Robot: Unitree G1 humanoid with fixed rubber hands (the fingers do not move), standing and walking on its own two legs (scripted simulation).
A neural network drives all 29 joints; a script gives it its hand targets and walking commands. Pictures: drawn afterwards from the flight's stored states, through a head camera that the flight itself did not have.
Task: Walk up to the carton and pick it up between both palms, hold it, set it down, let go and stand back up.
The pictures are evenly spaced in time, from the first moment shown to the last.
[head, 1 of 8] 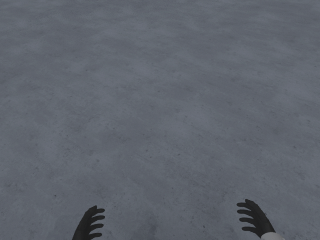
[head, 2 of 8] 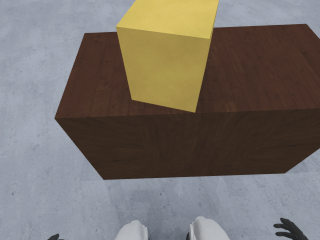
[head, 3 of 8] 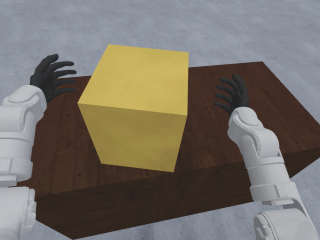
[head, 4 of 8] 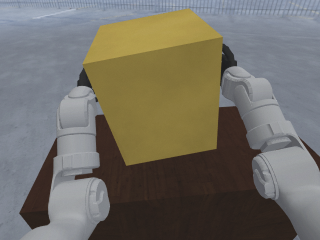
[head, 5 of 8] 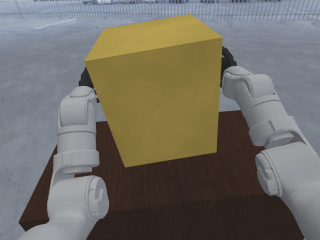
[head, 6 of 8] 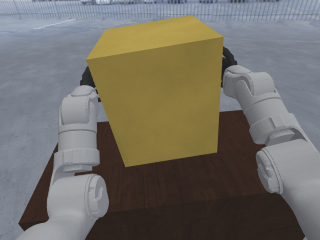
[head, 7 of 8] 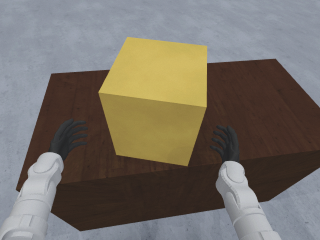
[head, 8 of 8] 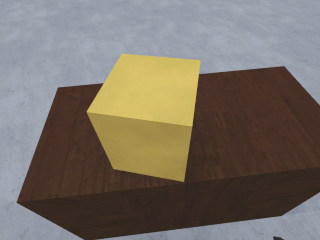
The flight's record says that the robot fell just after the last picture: no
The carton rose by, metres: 0.26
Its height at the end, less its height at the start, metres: +0.00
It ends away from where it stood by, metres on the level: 0.02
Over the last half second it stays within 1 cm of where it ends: yes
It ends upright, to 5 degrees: yes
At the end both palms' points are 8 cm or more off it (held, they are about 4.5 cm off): yes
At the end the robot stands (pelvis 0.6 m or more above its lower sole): yes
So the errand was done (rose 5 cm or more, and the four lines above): yes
